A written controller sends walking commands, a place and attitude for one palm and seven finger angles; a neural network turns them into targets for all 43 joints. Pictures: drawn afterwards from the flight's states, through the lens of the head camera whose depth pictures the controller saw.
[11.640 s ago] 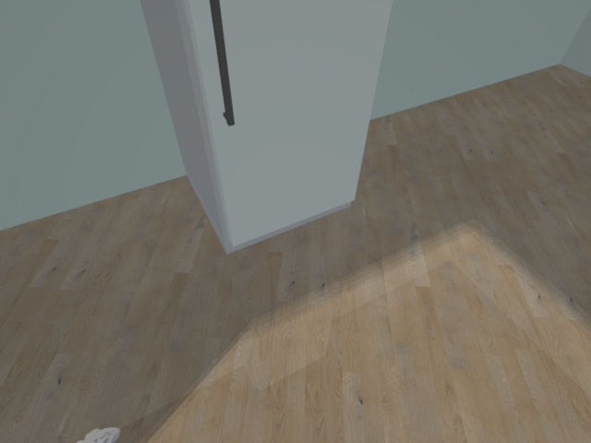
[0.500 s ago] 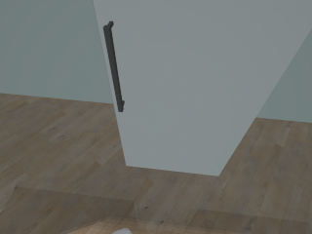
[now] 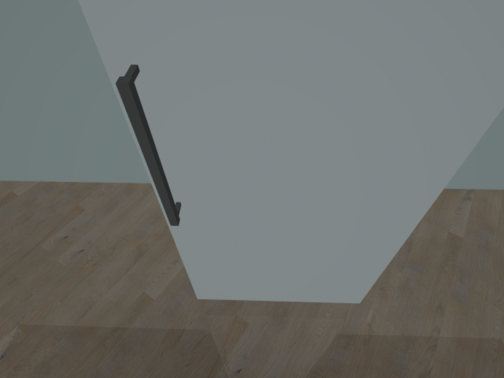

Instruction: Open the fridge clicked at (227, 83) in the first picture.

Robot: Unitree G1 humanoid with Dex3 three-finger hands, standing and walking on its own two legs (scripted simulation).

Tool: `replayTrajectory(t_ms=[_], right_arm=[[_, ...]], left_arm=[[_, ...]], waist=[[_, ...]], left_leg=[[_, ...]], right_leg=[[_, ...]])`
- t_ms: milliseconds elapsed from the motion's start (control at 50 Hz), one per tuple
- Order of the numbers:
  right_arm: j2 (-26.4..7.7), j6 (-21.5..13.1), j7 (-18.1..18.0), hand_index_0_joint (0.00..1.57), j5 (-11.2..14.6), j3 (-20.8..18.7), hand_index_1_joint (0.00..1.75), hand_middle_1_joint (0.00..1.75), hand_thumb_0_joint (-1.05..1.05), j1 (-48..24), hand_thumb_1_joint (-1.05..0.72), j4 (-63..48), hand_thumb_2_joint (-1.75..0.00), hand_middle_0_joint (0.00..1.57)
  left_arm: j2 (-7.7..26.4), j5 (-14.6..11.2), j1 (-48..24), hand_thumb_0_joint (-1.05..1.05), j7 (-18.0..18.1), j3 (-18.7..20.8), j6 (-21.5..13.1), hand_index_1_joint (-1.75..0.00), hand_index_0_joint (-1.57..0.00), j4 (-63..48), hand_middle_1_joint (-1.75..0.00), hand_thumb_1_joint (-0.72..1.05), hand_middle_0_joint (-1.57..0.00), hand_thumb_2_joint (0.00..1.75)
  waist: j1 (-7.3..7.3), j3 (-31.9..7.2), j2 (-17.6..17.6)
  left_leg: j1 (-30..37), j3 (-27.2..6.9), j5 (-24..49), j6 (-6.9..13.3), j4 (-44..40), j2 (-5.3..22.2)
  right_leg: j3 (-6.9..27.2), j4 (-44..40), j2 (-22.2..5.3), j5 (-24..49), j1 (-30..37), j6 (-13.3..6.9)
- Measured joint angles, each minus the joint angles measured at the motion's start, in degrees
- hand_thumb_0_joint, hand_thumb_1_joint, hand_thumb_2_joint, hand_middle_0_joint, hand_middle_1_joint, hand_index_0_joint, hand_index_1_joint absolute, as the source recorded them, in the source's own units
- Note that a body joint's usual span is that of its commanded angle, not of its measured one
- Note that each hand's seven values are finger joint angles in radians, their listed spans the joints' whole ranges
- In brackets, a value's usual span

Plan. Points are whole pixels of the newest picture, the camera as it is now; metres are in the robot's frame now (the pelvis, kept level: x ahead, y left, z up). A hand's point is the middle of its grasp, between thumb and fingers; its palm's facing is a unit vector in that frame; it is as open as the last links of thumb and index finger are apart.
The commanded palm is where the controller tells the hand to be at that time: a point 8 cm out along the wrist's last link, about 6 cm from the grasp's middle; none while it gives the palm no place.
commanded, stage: come to a stop and stand still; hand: left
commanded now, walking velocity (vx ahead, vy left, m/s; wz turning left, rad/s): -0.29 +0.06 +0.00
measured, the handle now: (158, 161) +0.45 +0.19 +0.09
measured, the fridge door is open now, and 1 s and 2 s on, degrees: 0 0 0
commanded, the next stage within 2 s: look again from close up in 1.76 s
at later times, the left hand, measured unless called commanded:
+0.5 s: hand out of the picture -0.02 +0.22 -0.16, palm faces +0.06 -0.98 -0.20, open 7.4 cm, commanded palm none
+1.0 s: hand out of the picture -0.08 +0.12 -0.16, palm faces +0.06 -0.99 -0.15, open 7.4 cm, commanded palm none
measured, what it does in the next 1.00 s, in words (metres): steps on the spot: right foot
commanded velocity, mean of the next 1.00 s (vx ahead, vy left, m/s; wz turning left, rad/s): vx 0.01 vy -0.02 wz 0.00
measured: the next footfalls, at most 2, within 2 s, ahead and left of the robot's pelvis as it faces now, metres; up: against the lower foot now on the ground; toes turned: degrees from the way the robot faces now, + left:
right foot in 0.60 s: -0.05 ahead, -0.10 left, +0.00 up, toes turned -2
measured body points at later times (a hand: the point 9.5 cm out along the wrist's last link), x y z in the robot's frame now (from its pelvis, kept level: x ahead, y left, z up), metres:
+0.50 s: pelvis -0.04 +0.03 +0.01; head -0.03 +0.04 +0.46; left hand -0.02 +0.27 -0.15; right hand -0.01 -0.20 -0.14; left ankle -0.04 +0.13 -0.73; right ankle -0.08 -0.10 -0.70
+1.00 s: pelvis -0.05 -0.02 +0.01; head -0.05 -0.03 +0.46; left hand -0.08 +0.18 -0.15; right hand -0.08 -0.22 -0.16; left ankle -0.04 +0.13 -0.73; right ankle -0.09 -0.10 -0.73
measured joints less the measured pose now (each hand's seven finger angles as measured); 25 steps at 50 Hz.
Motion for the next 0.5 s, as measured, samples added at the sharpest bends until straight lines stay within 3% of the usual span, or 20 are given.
replayTrajectory(t_ms=[60,120,180,260,320,400,500], right_arm=[[-0.14,1.21,-0.12,0.2,0.27,-0.74,0.29,0.3,0.0,-0.77,-0.92,-0.78,-0.9,0.2],[-0.3,2.26,-0.23,0.2,0.28,-1.17,0.29,0.3,0.0,-2.52,-0.91,-1.6,-0.9,0.2],[-0.72,2.77,-0.19,0.2,0.37,-1.55,0.29,0.3,0.01,-4.53,-0.91,-2.75,-0.9,0.2],[-1.24,1.78,-0.03,0.19,0.08,-1.75,0.29,0.3,0.0,-5.45,-0.91,-4.38,-0.9,0.2],[-0.78,1.45,-0.07,0.19,-0.77,-1.49,0.29,0.3,0.0,-4.76,-0.91,-4.96,-0.9,0.2],[-0.34,1.0,-0.55,0.19,-1.24,-0.71,0.29,0.3,0.01,-3.55,-0.92,-4.43,-0.9,0.2],[-1.01,0.32,-0.57,0.2,-1.34,-0.67,0.3,0.3,0.01,-3.11,-0.93,-3.63,-0.9,0.2]], left_arm=[[-0.93,-0.14,-1.85,0.01,0.02,-0.41,0.6,-0.3,-0.19,-0.46,-0.3,0.92,-0.2,0.9],[-1.71,0.12,-4.04,0.01,0.49,-0.16,1.12,-0.3,-0.2,-1.57,-0.3,0.91,-0.2,0.9],[-2.09,0.4,-5.36,0.01,0.77,0.3,1.88,-0.3,-0.2,-2.61,-0.3,0.91,-0.21,0.9],[-1.43,0.06,-5.0,0.01,0.62,0.87,3.22,-0.3,-0.2,-3.0,-0.3,0.91,-0.21,0.9],[-0.33,-0.28,-3.34,0.0,0.58,1.73,4.71,-0.3,-0.2,-2.34,-0.3,0.91,-0.21,0.9],[0.76,0.17,-0.38,0.0,-0.12,2.04,4.71,-0.3,-0.2,-0.79,-0.3,0.92,-0.21,0.9],[1.21,-0.04,3.28,0.01,-0.67,1.38,3.98,-0.3,-0.19,1.43,-0.3,0.91,-0.2,0.9]], waist=[[-1.28,0.82,1.47],[-0.75,2.6,1.35],[0.01,4.02,0.4],[0.25,3.86,-1.65],[0.8,2.24,-2.96],[0.94,-0.72,-2.31],[0.83,-2.05,-1.35]], left_leg=[[-2.28,-1.69,-2.56,-0.9,4.2,0.49],[-6.32,-3.77,-9.38,-1.54,12.72,0.06],[-8.83,-5.38,-10.71,-1.9,15.77,-0.43],[-6.7,-4.64,1.22,-1.45,5.51,-0.4],[-6.13,-3.28,1.48,1.13,4.64,-0.78],[-4.55,-3.48,4.4,1.72,-1.45,-0.74],[-3.34,-3.14,7.16,1.62,-6.05,-0.65]], right_leg=[[-1.33,1.38,0.01,-2.29,-0.48,-0.83],[-1.82,1.31,-0.34,-1.51,-1.03,-1.0],[-1.76,0.47,-0.82,0.02,-1.54,-0.59],[-0.97,2.72,-1.87,0.36,-3.53,0.96],[2.71,9.89,-0.24,-9.61,-5.52,1.18],[4.89,17.68,2.08,-10.5,-4.9,1.39],[3.61,10.74,1.84,-12.01,1.55,2.07]])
